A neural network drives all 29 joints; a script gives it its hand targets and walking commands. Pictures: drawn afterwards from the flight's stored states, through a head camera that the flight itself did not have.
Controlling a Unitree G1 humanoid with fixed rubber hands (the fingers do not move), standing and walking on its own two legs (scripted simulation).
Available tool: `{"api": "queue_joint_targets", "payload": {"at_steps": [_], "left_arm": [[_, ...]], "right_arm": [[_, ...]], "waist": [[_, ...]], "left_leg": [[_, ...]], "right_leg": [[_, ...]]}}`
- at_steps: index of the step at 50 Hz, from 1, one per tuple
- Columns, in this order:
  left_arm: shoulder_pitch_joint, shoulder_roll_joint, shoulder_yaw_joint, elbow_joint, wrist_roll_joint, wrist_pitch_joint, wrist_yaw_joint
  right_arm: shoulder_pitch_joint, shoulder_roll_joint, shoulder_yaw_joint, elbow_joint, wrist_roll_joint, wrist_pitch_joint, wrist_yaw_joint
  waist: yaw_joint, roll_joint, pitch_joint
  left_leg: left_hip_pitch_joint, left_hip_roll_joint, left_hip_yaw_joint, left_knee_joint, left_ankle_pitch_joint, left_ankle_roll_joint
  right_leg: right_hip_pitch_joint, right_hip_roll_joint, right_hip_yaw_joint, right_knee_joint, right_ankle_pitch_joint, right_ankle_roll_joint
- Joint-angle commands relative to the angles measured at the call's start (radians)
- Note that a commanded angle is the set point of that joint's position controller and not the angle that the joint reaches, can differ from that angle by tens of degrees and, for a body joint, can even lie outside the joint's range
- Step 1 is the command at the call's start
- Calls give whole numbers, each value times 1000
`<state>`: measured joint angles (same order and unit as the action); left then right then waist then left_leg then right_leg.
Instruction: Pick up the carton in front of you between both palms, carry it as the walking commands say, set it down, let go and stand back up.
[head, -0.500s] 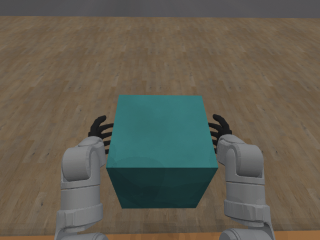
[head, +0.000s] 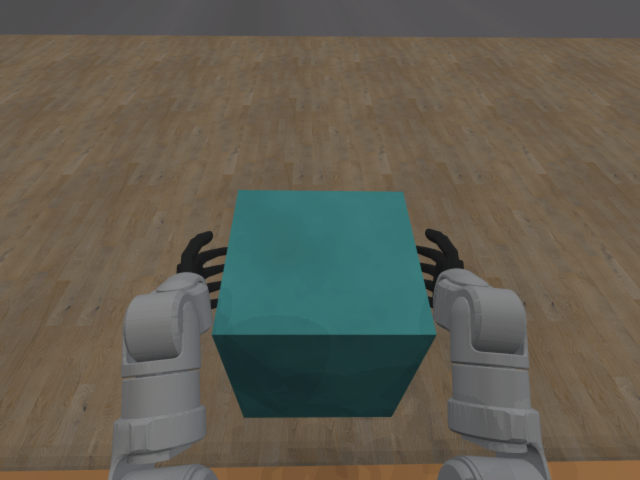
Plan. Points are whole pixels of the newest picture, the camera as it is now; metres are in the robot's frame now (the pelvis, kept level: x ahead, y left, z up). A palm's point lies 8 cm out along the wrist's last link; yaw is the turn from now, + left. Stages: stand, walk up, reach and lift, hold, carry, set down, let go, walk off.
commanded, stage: carry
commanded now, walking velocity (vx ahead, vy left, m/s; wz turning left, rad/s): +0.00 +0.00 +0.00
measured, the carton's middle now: (319, 310) +0.34 +0.00 +0.05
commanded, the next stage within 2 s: none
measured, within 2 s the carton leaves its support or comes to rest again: neither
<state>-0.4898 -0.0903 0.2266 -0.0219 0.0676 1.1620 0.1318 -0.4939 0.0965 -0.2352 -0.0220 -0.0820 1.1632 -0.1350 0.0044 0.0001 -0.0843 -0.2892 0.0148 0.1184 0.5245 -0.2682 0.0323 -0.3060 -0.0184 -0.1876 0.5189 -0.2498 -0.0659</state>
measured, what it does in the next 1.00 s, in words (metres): walks ahead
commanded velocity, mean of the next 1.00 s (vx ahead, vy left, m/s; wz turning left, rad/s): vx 0.29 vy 0.00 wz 0.00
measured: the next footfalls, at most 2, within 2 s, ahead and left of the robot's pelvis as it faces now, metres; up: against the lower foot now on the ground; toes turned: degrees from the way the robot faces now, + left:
right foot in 1.12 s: +0.31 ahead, -0.07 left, +0.00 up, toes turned -3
left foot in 1.66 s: +0.69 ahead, +0.11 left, -0.13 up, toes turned +6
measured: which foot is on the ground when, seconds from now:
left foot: down 0.00-1.00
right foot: down 0.00-0.74, up 0.76-1.00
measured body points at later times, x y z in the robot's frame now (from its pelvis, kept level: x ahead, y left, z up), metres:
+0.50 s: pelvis +0.00 +0.00 +0.00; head -0.02 +0.00 +0.45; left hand +0.33 +0.15 +0.12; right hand +0.33 -0.15 +0.12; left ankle +0.01 +0.10 -0.73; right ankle +0.02 -0.07 -0.73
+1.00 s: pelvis +0.12 +0.02 +0.00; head +0.13 +0.03 +0.45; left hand +0.46 +0.17 +0.10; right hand +0.46 -0.13 +0.11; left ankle +0.04 +0.10 -0.73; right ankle +0.20 -0.11 -0.69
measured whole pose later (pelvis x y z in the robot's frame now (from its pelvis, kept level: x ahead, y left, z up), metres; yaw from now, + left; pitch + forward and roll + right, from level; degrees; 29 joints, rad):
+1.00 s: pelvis +0.12 +0.02 +0.00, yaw +2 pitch +5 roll +0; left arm -0.47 -0.10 0.23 -0.09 0.06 1.14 0.14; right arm -0.47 0.10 -0.21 -0.06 -0.05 1.12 -0.15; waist -0.05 -0.01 -0.08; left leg -0.20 0.00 0.10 0.47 -0.36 0.05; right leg -0.66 -0.05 -0.05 0.87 -0.26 -0.02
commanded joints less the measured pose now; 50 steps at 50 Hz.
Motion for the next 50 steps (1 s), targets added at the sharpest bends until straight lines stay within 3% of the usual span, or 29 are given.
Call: {"api": "queue_joint_targets", "payload": {"at_steps": [1, 22, 23, 25, 27, 28, 30, 33, 35, 36, 37, 38, 39, 40, 41, 42, 44, 46, 48, 50], "left_arm": [[-625, -851, -627, -69, -285, -11, -105], [-628, -852, -624, -65, -285, -11, -105], [-627, -852, -624, -64, -286, -11, -105], [-622, -851, -625, -62, -286, -10, -105], [-632, -842, -620, -53, -279, -10, -103], [-636, -838, -617, -48, -276, -11, -103], [-635, -839, -621, -37, -277, -15, -99], [-660, -864, -648, -66, -301, -23, -95], [-683, -879, -665, -82, -318, -26, -95], [-671, -883, -668, -78, -320, -27, -95], [-655, -884, -666, -69, -317, -28, -94], [-655, -889, -669, -79, -315, -26, -94], [-659, -876, -660, -71, -310, -25, -92], [-668, -878, -656, -64, -304, -26, -91], [-647, -881, -645, -53, -299, -29, -91], [-633, -885, -639, -52, -294, -33, -91], [-630, -889, -641, -77, -288, -39, -90], [-607, -878, -640, -84, -273, -39, -85], [-569, -858, -636, -88, -253, -38, -81], [-548, -841, -637, -101, -244, -35, -79]], "right_arm": [[-619, 861, 635, -63, 288, -10, 101], [-621, 862, 632, -59, 286, -9, 100], [-620, 864, 632, -60, 286, -9, 100], [-630, 865, 631, -65, 286, -9, 100], [-635, 858, 627, -51, 283, -6, 101], [-633, 854, 623, -42, 280, -7, 100], [-626, 843, 614, -28, 276, -8, 100], [-615, 845, 607, -27, 277, -15, 99], [-599, 849, 603, -25, 275, -19, 99], [-593, 847, 600, -22, 274, -20, 98], [-569, 844, 595, -8, 269, -20, 98], [-549, 824, 589, 2, 258, -23, 95], [-545, 818, 585, 1, 253, -22, 96], [-577, 818, 592, -24, 259, -24, 98], [-596, 832, 618, -51, 275, -29, 101], [-634, 853, 648, -89, 300, -35, 103], [-700, 885, 695, -153, 350, -49, 108], [-679, 888, 707, -161, 365, -53, 108], [-645, 877, 710, -150, 367, -53, 109], [-613, 870, 711, -136, 364, -51, 111]], "waist": [[1, -3, -325], [2, -4, -324], [5, -3, -336], [17, -26, -313], [29, -97, -238], [40, -121, -192], [56, -117, -177], [46, -88, -253], [20, -85, -285], [8, -58, -298], [-8, 11, -305], [-44, 246, -291], [-79, 285, -213], [-81, 184, -195], [-77, 101, -242], [-67, 40, -284], [-59, 68, -298], [-59, 92, -285], [-56, 75, -247], [-61, 121, -230]], "left_leg": [[84, 129, -132, -62, 192, 23], [81, 128, -132, -68, 174, 22], [86, 121, -127, -75, 111, 24], [44, 81, -95, -43, -113, 35], [-105, 27, -34, 74, -271, 36], [-209, 4, 6, 141, -264, 31], [-293, 22, -28, 208, -208, 38], [-222, 10, -21, 181, -179, 50], [-58, -19, 22, 52, -117, 56], [79, -31, 32, -26, -87, 60], [231, 20, -55, -90, -83, 75], [332, 248, -455, -216, -203, 154], [423, 373, -664, -263, -147, 251], [450, 372, -649, -207, 35, 283], [475, 356, -584, -161, 188, 273], [500, 334, -512, -133, 234, 245], [466, 278, -393, -131, 279, 196], [416, 250, -332, -148, 316, 184], [337, 211, -259, -168, 353, 172], [266, 161, -175, -176, 446, 138]], "right_leg": [[149, -153, 163, -68, 233, 1], [145, -154, 165, -78, 223, -1], [147, -150, 164, -88, 148, -4], [134, -151, 190, -138, -170, -24], [146, -208, 321, -235, -475, -76], [177, -261, 400, -277, -539, -112], [204, -329, 481, -296, -454, -168], [210, -316, 391, -234, -258, -163], [130, -272, 281, -164, -210, -118], [51, -233, 210, -95, -218, -83], [-68, -181, 128, 32, -247, -43], [-283, -48, 10, 301, -289, 29], [-530, 10, 56, 431, -351, 39], [-600, -22, 136, 543, -341, 24], [-611, -31, 154, 612, -312, 19], [-620, -45, 167, 644, -266, 21], [-598, -54, 157, 624, -161, 37], [-559, -44, 146, 556, -92, 52], [-476, -34, 138, 354, -6, 59], [-324, 10, 78, 155, 91, 49]]}}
